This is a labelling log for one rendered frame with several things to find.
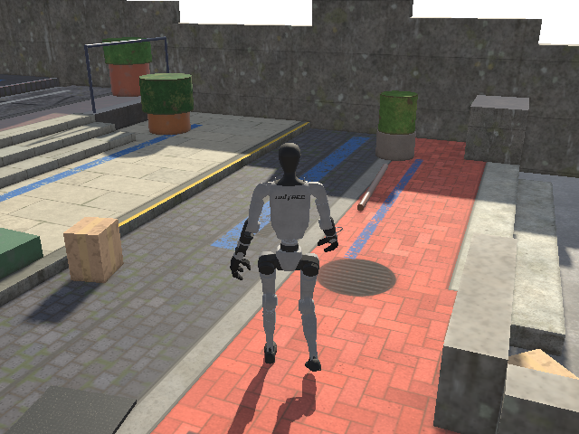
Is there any robot left forearm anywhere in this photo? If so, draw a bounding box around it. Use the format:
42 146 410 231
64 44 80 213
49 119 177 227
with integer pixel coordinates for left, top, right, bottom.
233 219 254 260

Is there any robot right foot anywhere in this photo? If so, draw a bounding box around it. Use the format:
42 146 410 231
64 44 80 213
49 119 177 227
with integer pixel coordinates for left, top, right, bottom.
305 356 321 372

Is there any left robot upper arm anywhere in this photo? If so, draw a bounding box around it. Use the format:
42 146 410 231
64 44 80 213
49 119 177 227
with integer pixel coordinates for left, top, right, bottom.
245 182 271 233

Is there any robot left foot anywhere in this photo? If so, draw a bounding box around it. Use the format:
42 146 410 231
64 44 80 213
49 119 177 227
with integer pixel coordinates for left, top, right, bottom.
264 341 277 364

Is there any left robot hand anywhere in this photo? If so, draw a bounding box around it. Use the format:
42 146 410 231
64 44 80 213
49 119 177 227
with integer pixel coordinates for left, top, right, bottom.
230 256 251 280

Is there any robot foot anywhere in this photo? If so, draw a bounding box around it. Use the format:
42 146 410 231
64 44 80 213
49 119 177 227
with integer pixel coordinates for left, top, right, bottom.
264 341 277 364
305 356 321 372

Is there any right robot upper arm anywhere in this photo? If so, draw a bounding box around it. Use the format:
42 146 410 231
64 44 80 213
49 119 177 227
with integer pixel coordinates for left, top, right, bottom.
308 182 333 230

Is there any robot right forearm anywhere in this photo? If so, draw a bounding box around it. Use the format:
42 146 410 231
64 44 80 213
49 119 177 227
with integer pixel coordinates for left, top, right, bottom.
323 216 337 243

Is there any right robot hand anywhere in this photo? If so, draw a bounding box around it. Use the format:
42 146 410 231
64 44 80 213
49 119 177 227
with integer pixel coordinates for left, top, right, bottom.
318 237 338 252

